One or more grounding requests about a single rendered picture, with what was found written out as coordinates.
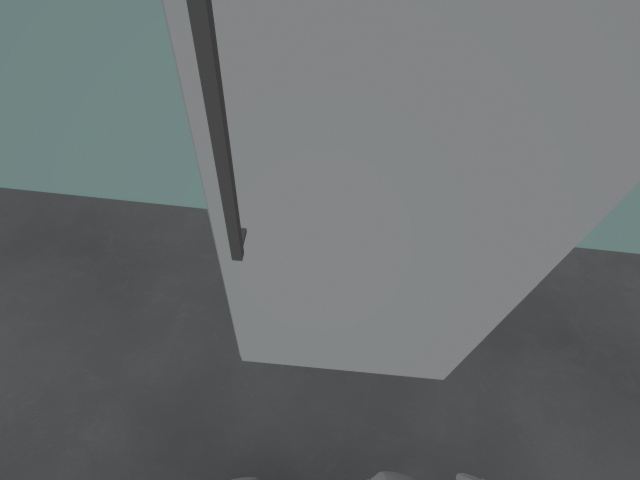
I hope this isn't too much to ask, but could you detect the handle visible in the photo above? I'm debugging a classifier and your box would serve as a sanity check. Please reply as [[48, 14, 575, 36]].
[[186, 0, 247, 261]]

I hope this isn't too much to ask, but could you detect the fridge door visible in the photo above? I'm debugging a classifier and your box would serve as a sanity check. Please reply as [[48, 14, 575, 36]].
[[163, 0, 640, 380]]

